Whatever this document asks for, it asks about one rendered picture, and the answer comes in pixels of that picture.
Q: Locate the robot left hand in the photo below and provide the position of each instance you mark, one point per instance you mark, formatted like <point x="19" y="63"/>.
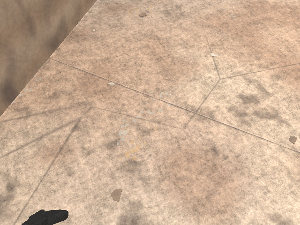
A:
<point x="43" y="217"/>

